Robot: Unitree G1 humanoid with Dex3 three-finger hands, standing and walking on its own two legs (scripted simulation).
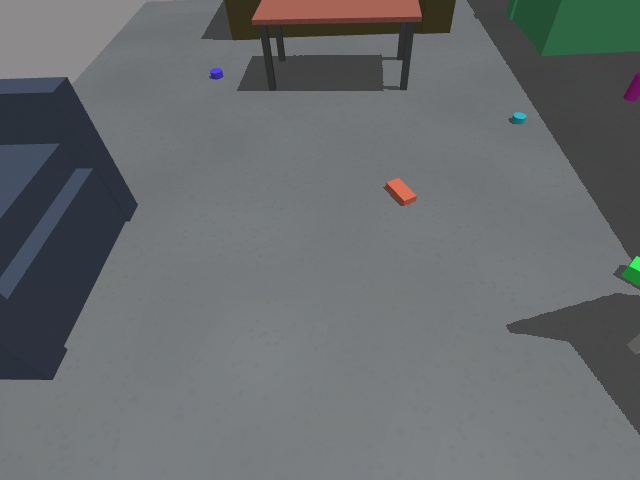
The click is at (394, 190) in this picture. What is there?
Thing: flat box
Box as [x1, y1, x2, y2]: [386, 178, 416, 205]
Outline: 386,182 386,188 403,205 415,200 416,195 398,178
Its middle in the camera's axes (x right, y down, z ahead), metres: +0.36 -0.23 +1.82
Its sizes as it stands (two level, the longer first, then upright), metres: 0.146 0.069 0.033
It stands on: the floor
